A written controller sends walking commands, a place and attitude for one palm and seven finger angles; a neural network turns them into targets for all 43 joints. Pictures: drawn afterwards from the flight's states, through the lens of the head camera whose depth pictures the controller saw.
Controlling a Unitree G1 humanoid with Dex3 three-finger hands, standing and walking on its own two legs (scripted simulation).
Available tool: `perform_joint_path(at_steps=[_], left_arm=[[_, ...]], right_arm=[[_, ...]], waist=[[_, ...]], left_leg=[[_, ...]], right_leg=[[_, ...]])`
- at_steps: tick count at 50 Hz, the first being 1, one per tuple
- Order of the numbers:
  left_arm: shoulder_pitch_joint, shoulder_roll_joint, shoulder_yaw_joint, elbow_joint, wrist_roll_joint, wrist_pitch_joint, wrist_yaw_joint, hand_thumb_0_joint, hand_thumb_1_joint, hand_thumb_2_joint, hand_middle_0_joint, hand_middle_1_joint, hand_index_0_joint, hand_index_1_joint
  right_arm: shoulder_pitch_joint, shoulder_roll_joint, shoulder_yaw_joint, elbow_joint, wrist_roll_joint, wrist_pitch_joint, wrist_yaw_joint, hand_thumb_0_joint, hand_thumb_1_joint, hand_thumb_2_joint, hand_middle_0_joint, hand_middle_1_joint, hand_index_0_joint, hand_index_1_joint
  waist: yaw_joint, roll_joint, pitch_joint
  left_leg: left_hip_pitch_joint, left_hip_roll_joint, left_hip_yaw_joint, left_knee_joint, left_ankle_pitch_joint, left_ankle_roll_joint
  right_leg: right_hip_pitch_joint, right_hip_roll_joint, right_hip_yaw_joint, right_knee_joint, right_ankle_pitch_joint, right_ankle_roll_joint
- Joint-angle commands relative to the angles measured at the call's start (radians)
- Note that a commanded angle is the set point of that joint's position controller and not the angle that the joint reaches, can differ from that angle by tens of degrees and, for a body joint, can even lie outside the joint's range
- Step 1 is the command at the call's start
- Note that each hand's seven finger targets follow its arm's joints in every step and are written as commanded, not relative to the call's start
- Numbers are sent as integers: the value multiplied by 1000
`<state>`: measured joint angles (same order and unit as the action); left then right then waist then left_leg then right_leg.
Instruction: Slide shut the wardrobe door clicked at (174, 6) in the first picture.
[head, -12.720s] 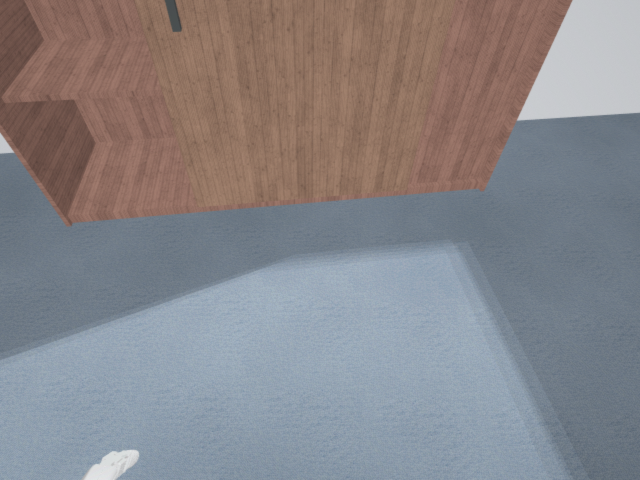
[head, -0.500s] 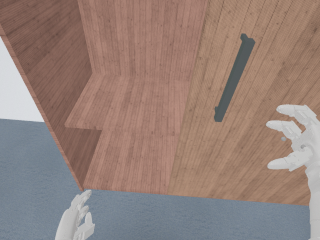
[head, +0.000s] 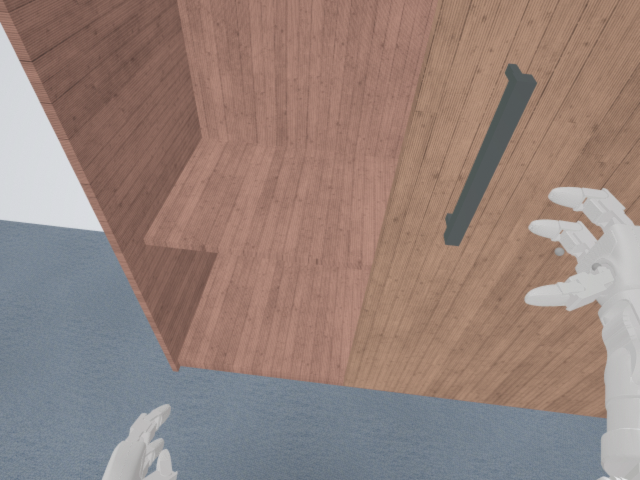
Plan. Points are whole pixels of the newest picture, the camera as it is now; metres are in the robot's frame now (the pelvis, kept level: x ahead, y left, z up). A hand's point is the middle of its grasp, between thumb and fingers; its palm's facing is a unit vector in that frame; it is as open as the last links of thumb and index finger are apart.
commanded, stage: move the hooked fingers beside the handle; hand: right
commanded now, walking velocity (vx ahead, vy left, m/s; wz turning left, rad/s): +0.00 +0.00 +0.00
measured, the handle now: (478, 165) +0.51 -0.19 +0.16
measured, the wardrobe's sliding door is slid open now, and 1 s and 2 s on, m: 0.53 0.53 0.53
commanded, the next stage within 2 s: feel for the door with the fingertips in 1.56 s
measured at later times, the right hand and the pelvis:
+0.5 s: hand (536, 217) +0.42 -0.24 +0.15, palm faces +0.06 +1.00 -0.02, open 14.0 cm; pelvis +0.00 +0.00 -0.01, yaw +0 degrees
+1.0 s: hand (526, 205) +0.46 -0.25 +0.14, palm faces +0.06 +1.00 -0.02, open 13.9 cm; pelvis +0.01 -0.01 -0.01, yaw +2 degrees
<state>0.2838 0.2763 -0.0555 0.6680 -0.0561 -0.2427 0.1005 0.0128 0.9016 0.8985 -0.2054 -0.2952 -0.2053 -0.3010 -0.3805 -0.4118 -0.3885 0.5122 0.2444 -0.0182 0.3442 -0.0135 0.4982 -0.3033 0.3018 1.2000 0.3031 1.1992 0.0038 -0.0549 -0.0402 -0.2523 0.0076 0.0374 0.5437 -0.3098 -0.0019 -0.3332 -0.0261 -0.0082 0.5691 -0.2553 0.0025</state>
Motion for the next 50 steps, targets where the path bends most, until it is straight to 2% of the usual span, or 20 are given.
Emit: perform_joint_path(at_steps=[1, 2, 6, 9, 11, 14, 16, 19, 20, 22, 24, 27, 29, 32, 35, 37, 39, 43, 47, 50], left_arm=[[-59, 128, 52, -140, -4, -44, 6, 0, 900, 900, -200, -300, -200, -300], [-55, 129, 52, -137, -5, -42, 6, 0, 900, 900, -200, -300, -200, -300], [-35, 130, 57, -133, -1, -32, 4, 0, 900, 900, -200, -300, -200, -300], [-15, 140, 55, -120, -1, -20, 4, 0, 900, 900, -200, -300, -200, -300], [-7, 143, 53, -109, -3, -10, 6, 0, 900, 900, -200, -300, -200, -300], [12, 145, 59, -112, 1, -3, 0, 0, 900, 900, -200, -300, -200, -300], [22, 144, 58, -107, 1, 3, -1, 0, 900, 900, -200, -300, -200, -300], [50, 159, 62, -94, 5, 21, -4, 0, 900, 900, -200, -300, -200, -300], [54, 158, 60, -98, 4, 27, -7, 0, 900, 900, -200, -300, -200, -300], [65, 162, 61, -92, 3, 37, -10, 0, 900, 900, -200, -300, -200, -300], [83, 168, 66, -93, 7, 52, -13, 0, 900, 900, -200, -300, -200, -300], [98, 164, 70, -100, 8, 63, -17, 0, 900, 900, -200, -300, -200, -300], [112, 169, 72, -95, 10, 70, -20, 0, 900, 900, -200, -300, -200, -300], [132, 176, 72, -81, 9, 85, -19, 0, 900, 900, -200, -300, -200, -300], [146, 175, 78, -84, 15, 92, -25, 0, 900, 900, -200, -300, -200, -300], [157, 175, 81, -78, 17, 98, -25, 0, 900, 900, -200, -300, -200, -300], [160, 176, 83, -80, 18, 105, -30, 0, 900, 900, -200, -300, -200, -300], [151, 172, 85, -100, 17, 116, -40, 0, 900, 900, -200, -300, -200, -300], [140, 169, 85, -117, 15, 125, -42, 0, 900, 900, -200, -300, -200, -300], [131, 167, 85, -122, 16, 125, -37, 0, 900, 900, -200, -300, -200, -300]], right_arm=[[-400, -277, -67, -169, 20, -80, -3, 0, 500, -300, 300, 1200, 300, 1200], [-427, -287, -66, -161, 16, -82, -3, 0, 500, -300, 300, 1200, 300, 1200], [-473, -307, -75, -138, 10, -104, -3, 0, 500, -300, 300, 1200, 300, 1200], [-497, -332, -85, -54, 7, -106, 1, 0, 500, -300, 300, 1200, 300, 1200], [-590, -327, -56, 9, -1, -111, 7, 0, 500, -300, 300, 1200, 300, 1200], [-627, -351, -58, 10, -20, -141, 5, 0, 500, -300, 300, 1200, 300, 1200], [-694, -327, -26, 31, -20, -155, 4, 0, 500, -300, 300, 1200, 300, 1200], [-657, -406, -101, 150, -24, -163, 0, 0, 500, -300, 300, 1200, 300, 1200], [-656, -387, -79, 191, -30, -160, 2, 0, 500, -300, 300, 1200, 300, 1200], [-729, -409, -75, 220, -43, -170, 6, 0, 500, -300, 300, 1200, 300, 1200], [-741, -465, -111, 234, -58, -189, 5, 0, 500, -300, 300, 1200, 300, 1200], [-784, -440, -87, 224, -60, -215, 11, 0, 500, -300, 300, 1200, 300, 1200], [-788, -431, -85, 243, -54, -223, 11, 0, 500, -300, 300, 1200, 300, 1200], [-820, -445, -83, 329, -64, -214, 15, 0, 500, -300, 300, 1200, 300, 1200], [-859, -443, -73, 281, -84, -230, 4, 0, 500, -300, 300, 1200, 300, 1200], [-859, -452, -89, 284, -81, -236, -3, 0, 500, -300, 300, 1200, 300, 1200], [-812, -426, -84, 302, -72, -234, -6, 0, 500, -300, 300, 1200, 300, 1200], [-757, -411, -87, 258, -76, -217, -17, 0, 500, -300, 300, 1200, 300, 1200], [-722, -394, -92, 215, -65, -201, -27, 0, 500, -300, 300, 1200, 300, 1200], [-727, -424, -115, 154, -64, -208, -36, 0, 500, -300, 300, 1200, 300, 1200]], waist=[[9, 13, -214], [12, -18, -215], [20, -8, -259], [30, 40, -223], [56, 29, -180], [43, -36, -267], [66, -32, -279], [49, 39, -274], [57, 46, -263], [66, 6, -245], [60, 4, -285], [72, -37, -328], [76, -15, -335], [91, -5, -288], [89, -72, -367], [88, -69, -391], [84, -12, -378], [69, -64, -362], [69, -13, -341], [67, -39, -380]], left_leg=[[-32, -24, 2, -78, 254, 15], [-40, -23, 1, -76, 239, 17], [-26, -25, -5, -68, 278, 16], [-45, -26, -8, -76, 242, 13], [-88, -23, -12, -79, 204, 9], [-69, -26, -16, -61, 218, 19], [-84, -26, -14, -58, 234, 15], [-69, -28, -17, -51, 235, 14], [-73, -25, -19, -48, 239, 11], [-100, -24, -21, -44, 229, 10], [-82, -25, -25, -33, 250, 13], [-97, -32, -18, -17, 281, 16], [-101, -36, -17, -15, 292, 16], [-141, -36, -12, -17, 249, 12], [-141, -37, -12, -2, 286, 18], [-143, -41, -7, 4, 304, 19], [-140, -45, -1, 2, 315, 19], [-148, -44, 2, 8, 313, 20], [-135, -46, 6, 4, 317, 19], [-115, -45, -2, 7, 336, 19]], right_leg=[[151, 25, 16, -63, 159, -40], [153, 25, 17, -62, 148, -37], [165, 25, 13, -46, 180, -41], [122, 24, 12, -42, 139, -44], [99, 25, 14, -43, 96, -43], [131, 26, 15, -24, 129, -43], [143, 25, 19, -19, 138, -43], [88, 23, 17, -10, 132, -46], [68, 26, 13, -11, 125, -46], [55, 26, 11, -5, 113, -45], [52, 24, 9, 9, 138, -47], [87, 22, 15, 17, 177, -44], [91, 20, 14, 26, 192, -46], [48, 18, 16, 20, 147, -44], [107, 17, 21, 34, 212, -42], [129, 13, 26, 41, 249, -37], [119, 8, 30, 42, 270, -40], [118, 8, 26, 34, 277, -35], [101, 5, 23, 28, 271, -39], [126, 6, 20, 34, 289, -40]])
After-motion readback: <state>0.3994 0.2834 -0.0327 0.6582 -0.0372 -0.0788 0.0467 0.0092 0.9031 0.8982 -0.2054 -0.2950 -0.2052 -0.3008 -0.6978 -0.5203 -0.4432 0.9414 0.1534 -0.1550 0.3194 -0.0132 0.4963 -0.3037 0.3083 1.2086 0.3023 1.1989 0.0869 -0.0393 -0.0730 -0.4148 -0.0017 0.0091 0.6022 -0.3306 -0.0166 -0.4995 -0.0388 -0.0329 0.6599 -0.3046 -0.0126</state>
